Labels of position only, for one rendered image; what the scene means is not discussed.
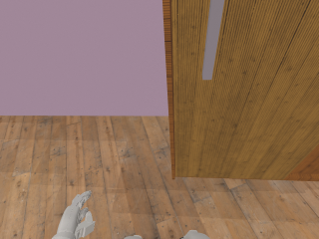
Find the robot left hand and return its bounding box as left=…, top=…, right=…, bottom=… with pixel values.
left=57, top=190, right=96, bottom=239

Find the wardrobe door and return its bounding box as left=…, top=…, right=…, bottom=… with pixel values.
left=171, top=0, right=319, bottom=180
left=291, top=144, right=319, bottom=174

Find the handle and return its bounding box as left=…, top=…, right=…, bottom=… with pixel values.
left=201, top=0, right=224, bottom=81

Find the right robot shin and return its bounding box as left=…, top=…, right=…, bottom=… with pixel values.
left=185, top=230, right=197, bottom=236

